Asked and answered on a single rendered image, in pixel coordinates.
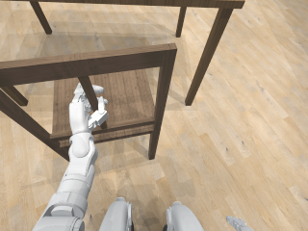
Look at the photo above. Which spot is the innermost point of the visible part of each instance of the left robot hand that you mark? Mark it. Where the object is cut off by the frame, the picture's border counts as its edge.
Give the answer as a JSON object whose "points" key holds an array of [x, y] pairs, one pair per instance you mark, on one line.
{"points": [[79, 110]]}

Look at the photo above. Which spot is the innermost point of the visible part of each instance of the left robot upper arm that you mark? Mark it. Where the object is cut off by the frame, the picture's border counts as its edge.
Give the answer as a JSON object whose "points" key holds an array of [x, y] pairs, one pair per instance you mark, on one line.
{"points": [[50, 223]]}

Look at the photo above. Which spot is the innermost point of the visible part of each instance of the robot left forearm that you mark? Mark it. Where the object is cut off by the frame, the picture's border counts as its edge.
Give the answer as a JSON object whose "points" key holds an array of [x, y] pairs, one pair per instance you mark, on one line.
{"points": [[71, 197]]}

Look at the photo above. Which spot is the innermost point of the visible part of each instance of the right robot hand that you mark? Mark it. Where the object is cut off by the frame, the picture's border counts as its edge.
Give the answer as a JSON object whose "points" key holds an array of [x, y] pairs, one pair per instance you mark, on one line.
{"points": [[238, 224]]}

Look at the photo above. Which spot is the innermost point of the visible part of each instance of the left robot thigh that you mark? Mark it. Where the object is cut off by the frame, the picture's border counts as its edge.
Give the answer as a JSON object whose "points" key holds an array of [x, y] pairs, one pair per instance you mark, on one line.
{"points": [[118, 217]]}

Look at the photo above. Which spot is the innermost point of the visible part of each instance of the table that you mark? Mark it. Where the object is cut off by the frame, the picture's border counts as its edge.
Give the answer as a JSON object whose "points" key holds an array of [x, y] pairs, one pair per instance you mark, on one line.
{"points": [[225, 9]]}

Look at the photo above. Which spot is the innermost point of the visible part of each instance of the robot left shin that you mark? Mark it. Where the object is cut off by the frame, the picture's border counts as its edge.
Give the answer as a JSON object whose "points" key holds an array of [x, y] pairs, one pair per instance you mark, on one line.
{"points": [[122, 199]]}

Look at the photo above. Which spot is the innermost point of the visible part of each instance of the chair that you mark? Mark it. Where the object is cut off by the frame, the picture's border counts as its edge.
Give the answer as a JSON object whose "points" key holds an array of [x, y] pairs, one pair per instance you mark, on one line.
{"points": [[121, 72]]}

